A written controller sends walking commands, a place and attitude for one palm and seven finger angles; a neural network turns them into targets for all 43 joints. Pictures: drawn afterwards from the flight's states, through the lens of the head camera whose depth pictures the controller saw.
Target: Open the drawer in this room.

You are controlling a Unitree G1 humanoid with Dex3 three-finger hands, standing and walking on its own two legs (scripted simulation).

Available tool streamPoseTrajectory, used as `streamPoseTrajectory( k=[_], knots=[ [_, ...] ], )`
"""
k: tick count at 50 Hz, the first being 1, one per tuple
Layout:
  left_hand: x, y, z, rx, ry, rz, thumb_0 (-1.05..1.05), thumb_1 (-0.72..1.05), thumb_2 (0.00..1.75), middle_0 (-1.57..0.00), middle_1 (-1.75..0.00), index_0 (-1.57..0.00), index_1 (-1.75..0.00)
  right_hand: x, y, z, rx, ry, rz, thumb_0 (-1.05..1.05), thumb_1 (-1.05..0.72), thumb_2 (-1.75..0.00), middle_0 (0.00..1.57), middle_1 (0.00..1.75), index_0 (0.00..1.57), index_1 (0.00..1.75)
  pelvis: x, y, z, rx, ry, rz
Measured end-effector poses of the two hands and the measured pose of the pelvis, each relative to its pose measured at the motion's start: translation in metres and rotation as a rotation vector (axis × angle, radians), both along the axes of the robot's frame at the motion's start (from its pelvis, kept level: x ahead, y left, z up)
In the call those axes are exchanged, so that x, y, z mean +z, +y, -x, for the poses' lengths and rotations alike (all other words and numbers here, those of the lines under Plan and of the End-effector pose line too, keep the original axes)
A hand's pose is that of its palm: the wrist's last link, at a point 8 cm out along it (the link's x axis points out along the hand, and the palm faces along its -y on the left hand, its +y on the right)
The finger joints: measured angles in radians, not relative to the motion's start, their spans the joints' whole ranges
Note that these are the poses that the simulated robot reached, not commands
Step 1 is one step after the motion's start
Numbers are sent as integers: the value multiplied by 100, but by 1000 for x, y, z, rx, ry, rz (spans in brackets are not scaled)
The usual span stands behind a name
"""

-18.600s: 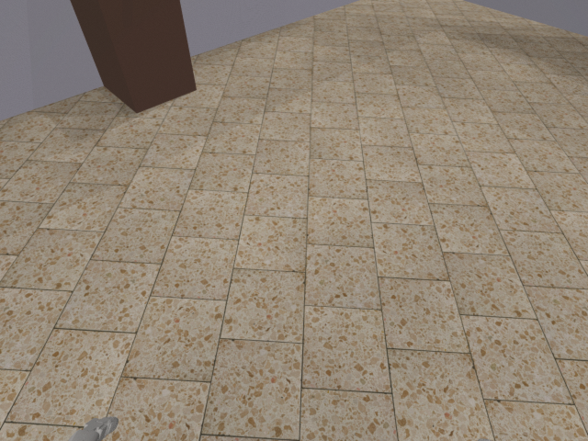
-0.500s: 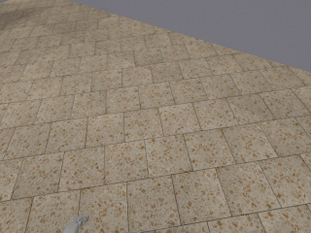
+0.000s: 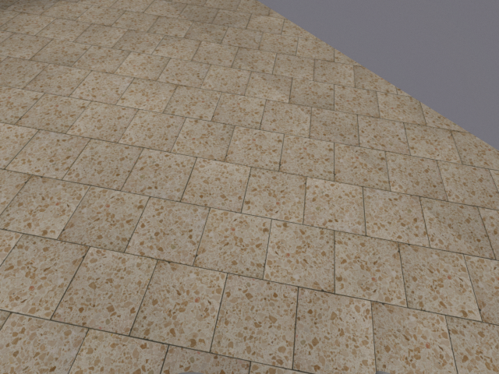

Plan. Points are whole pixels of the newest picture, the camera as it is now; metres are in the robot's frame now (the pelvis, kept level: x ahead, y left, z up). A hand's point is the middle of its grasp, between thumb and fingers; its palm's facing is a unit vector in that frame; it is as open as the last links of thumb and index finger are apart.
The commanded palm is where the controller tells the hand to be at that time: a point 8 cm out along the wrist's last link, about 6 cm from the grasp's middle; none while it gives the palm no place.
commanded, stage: turn or walk to find it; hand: left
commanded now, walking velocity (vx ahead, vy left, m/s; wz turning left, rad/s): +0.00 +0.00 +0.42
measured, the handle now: out of the picture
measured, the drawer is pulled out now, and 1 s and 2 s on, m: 0.00 0.00 0.00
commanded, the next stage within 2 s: none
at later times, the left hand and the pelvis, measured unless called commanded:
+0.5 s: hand out of the picture +0.06 +0.17 -0.14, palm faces +0.19 -0.94 -0.29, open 7.4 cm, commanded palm none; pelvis -0.01 -0.04 +0.01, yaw +11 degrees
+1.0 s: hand out of the picture -0.12 +0.18 -0.18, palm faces +0.47 -0.85 -0.22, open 7.4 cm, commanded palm none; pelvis -0.04 -0.01 +0.00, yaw +24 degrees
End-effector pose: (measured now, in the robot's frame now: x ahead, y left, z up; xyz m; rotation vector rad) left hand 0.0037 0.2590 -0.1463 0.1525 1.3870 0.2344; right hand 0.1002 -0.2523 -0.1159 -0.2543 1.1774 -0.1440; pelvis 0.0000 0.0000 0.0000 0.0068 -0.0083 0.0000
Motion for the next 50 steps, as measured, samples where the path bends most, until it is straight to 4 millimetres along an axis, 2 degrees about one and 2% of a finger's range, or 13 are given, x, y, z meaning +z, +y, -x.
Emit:
streamPoseTrajectory(
  k=[5, 12, 16, 20, 24, 28, 32, 38, 43, 47, 50],
  knots=[
    [10, 14, 1, 33, -7, 5, 0, 91, 90, -20, -30, -19, -30, 16, 21, -14, 47, -35, 5, 0, -90, -90, 20, 30, 20, 30, 12, 9, 0, 36, 2, 29],
    [23, 13, -20, 43, -98, -12, 0, 91, 90, -20, -30, -19, -30, 11, 30, -8, 73, -3, -33, 0, -90, -90, 20, 30, 20, 30, 17, 7, 3, 82, 14, 23],
    [29, 1, -35, 36, -140, -28, 0, 91, 90, -20, -30, -19, -30, 0, 21, 6, 63, 38, -57, 0, -90, -90, 20, 30, 20, 30, 15, -4, 3, 110, 19, 14],
    [35, -18, -49, 32, -192, -50, 0, 91, 90, -20, -30, -19, -30, -17, 2, 22, 55, 94, -80, 0, -90, -90, 20, 30, 20, 30, 9, -22, 4, 142, 24, -6],
    [42, -41, -46, 40, -233, -77, 0, 91, 90, -20, -30, -19, -30, -33, -20, 31, 59, 145, -96, 1, -90, -90, 20, 30, 20, 30, 5, -38, 6, 187, 14, -10],
    [50, -57, -25, 95, -219, -81, 0, 91, 90, -21, -30, -20, -30, -30, -34, 29, 87, 178, -92, 1, -90, -90, 20, 30, 20, 30, 12, -48, 6, 227, 8, -33],
    [50, -68, -2, 149, -190, -70, 0, 91, 90, -21, -30, -20, -30, -26, -42, 23, 124, 190, -80, 1, -91, -90, 20, 30, 20, 30, 16, -53, 6, 268, 3, -38],
    [41, -71, 44, 244, -135, -55, 0, 92, 90, -21, -30, -20, -30, -19, -36, 4, 204, 192, -45, 1, -91, -90, 20, 30, 20, 30, 16, -51, 10, 324, 1, -33],
    [27, -65, 92, 319, -66, -24, 0, 91, 90, -21, -30, -20, -30, -12, -6, -27, 294, 132, -23, 1, -91, -90, 19, 30, 20, 30, 12, -39, 21, 365, 1, -16],
    [8, -52, 131, 387, -22, 6, 0, 91, 90, -21, -30, -20, -30, -5, 31, -52, 378, 46, -4, 1, -91, -90, 19, 30, 20, 30, 3, -21, 32, 405, -2, 12],
    [-5, -38, 153, 430, 8, 23, 0, 91, 90, -21, -30, -20, -30, 3, 59, -61, 430, -20, 1, 1, -91, -90, 19, 30, 20, 30, -2, -8, 40, 421, -9, 11]
  ],
)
